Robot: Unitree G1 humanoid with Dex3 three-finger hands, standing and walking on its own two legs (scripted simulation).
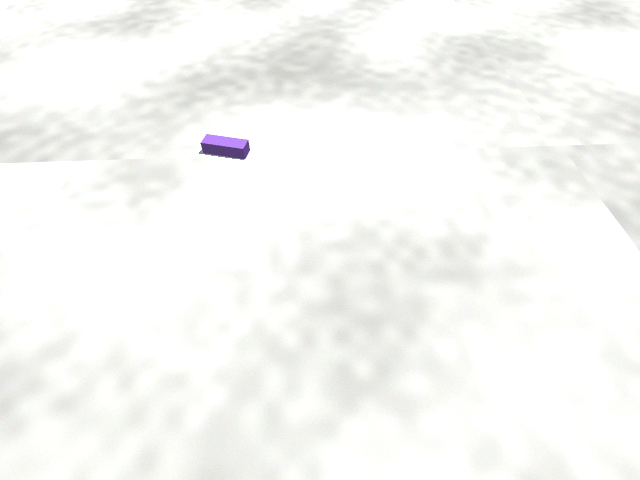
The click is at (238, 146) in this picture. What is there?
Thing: lying carton
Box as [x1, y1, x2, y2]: [201, 134, 249, 158]
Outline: 201,141 202,149 205,153 245,158 249,150 248,141 245,139 206,134
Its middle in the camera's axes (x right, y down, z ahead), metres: -0.49 -0.51 +1.99
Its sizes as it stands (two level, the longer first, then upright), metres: 0.228 0.078 0.065
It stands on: the floor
